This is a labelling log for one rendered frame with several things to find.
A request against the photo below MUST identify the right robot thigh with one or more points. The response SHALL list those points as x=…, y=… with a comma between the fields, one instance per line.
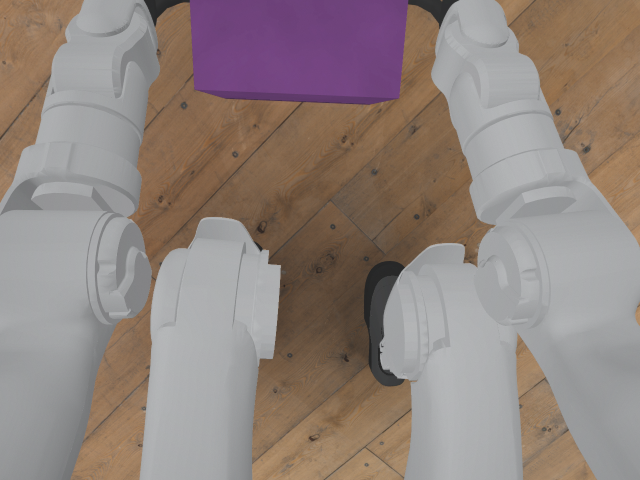
x=465, y=406

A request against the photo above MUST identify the robot left forearm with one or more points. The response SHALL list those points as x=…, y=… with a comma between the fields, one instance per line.
x=92, y=122

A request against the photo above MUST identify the robot left hand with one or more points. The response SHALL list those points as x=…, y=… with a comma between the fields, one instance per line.
x=157, y=7

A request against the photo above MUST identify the robot right forearm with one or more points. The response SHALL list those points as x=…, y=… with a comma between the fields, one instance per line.
x=516, y=158

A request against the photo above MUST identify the right robot shin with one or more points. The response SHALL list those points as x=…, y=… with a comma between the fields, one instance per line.
x=434, y=254

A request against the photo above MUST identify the right robot upper arm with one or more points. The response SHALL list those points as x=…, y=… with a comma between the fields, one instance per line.
x=569, y=284

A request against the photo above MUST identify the left robot upper arm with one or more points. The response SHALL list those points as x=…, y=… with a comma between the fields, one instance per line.
x=66, y=279

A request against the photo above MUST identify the robot right hand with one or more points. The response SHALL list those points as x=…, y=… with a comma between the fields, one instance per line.
x=437, y=8

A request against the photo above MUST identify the carton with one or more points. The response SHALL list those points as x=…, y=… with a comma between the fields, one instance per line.
x=322, y=51

